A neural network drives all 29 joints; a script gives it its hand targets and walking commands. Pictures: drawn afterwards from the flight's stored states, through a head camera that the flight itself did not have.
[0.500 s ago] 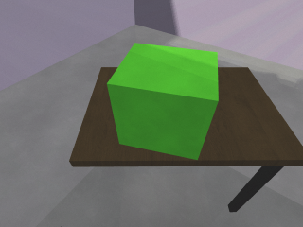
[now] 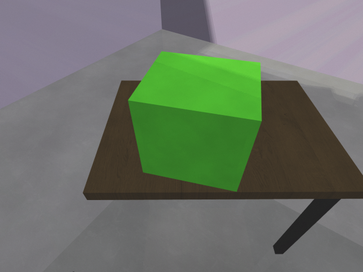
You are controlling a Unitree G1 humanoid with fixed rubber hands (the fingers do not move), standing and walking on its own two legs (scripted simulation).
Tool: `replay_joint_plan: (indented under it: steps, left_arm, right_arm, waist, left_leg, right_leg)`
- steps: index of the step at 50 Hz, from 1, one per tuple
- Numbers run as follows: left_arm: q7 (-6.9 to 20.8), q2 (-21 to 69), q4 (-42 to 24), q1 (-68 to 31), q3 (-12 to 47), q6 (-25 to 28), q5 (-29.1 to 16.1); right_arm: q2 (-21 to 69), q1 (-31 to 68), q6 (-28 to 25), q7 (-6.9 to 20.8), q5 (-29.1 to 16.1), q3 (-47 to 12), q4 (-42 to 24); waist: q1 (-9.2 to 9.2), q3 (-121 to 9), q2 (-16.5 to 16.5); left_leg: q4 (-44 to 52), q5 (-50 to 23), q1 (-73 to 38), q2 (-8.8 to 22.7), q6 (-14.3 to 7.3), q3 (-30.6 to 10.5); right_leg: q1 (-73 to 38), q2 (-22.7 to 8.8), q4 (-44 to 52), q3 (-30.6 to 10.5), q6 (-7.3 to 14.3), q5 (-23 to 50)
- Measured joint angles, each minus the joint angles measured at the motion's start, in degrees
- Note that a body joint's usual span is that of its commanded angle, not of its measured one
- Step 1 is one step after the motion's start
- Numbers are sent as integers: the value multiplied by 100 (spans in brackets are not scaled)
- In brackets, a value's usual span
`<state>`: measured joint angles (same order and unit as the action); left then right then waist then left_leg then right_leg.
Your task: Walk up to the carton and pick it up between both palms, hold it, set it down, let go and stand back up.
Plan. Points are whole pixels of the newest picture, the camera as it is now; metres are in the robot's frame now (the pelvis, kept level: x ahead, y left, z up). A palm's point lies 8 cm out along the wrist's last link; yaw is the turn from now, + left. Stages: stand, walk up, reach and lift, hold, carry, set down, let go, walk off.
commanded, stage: stand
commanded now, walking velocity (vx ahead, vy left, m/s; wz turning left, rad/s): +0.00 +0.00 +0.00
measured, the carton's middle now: (198, 120) +0.52 -0.03 +0.04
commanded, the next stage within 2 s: none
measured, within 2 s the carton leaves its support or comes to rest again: neither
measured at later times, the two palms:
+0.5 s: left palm out of the picture +0.08 +0.28 -0.10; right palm out of the picture +0.09 -0.29 -0.11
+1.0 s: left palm out of the picture +0.08 +0.28 -0.10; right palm out of the picture +0.09 -0.29 -0.11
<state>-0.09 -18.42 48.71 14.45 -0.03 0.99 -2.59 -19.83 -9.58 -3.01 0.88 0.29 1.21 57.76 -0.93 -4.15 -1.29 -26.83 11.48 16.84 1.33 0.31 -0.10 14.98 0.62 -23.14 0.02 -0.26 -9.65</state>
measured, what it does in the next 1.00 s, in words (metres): stands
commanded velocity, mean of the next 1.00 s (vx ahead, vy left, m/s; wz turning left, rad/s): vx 0.00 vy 0.00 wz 0.00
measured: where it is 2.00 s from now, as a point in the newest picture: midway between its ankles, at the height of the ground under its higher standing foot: outside the picture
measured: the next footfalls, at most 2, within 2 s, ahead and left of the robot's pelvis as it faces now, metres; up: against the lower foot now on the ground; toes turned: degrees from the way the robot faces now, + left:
none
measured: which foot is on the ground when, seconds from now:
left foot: down 0.00-1.00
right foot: down 0.00-1.00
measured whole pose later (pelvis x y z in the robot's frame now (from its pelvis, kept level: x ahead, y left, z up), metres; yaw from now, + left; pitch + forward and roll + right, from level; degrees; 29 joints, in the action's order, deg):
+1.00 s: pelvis +0.00 +0.00 +0.00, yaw +0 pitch +1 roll -1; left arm -0.1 -18.4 48.7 14.4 0.0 1.0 -2.6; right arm -19.8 -9.6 -3.0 0.9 0.3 1.2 57.8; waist -0.9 -4.2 -1.3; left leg -26.8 11.5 16.8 1.3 0.3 -0.1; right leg 15.0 0.6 -23.1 0.0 -0.3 -9.6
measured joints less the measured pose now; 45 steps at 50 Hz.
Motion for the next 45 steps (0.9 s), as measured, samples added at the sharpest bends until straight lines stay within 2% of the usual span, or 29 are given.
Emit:
replay_joint_plan:
  steps: [45]
  left_arm:
    - [0,0,1,0,0,0,1]
  right_arm:
    - [0,0,2,0,0,0,6]
  waist:
    - [0,0,0]
  left_leg:
    - [0,0,0,1,0,0]
  right_leg:
    - [0,0,0,0,0,0]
